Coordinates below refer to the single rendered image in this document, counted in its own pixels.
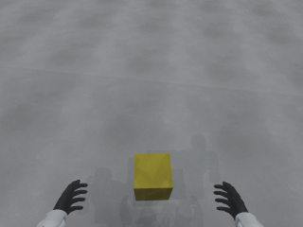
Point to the robot left hand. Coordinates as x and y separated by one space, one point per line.
66 199

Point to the robot right hand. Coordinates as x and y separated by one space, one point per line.
234 201

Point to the left robot forearm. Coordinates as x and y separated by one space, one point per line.
54 218

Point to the carton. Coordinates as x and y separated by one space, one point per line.
152 177

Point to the right robot forearm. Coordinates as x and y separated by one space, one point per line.
245 219

